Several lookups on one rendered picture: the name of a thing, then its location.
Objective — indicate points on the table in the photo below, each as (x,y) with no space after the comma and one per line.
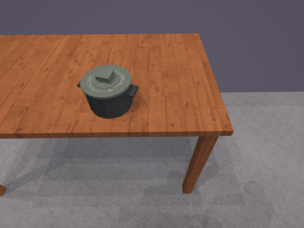
(178,95)

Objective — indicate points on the lid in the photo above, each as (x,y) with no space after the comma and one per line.
(119,83)

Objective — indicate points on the pot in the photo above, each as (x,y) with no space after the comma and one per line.
(113,107)

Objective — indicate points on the knob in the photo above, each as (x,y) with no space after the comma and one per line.
(104,75)

